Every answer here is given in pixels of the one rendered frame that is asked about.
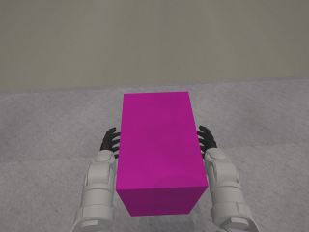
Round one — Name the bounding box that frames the carton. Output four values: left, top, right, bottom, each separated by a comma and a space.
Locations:
115, 91, 209, 217

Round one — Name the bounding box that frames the robot right hand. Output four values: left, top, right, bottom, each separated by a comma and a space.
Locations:
197, 125, 217, 159

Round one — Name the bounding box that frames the robot left hand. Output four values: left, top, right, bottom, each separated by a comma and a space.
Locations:
100, 127, 121, 159

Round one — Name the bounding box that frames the left robot forearm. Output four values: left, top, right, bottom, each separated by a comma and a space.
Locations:
70, 150, 117, 232

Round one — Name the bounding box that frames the right robot forearm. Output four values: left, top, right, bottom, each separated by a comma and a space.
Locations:
204, 148, 261, 232

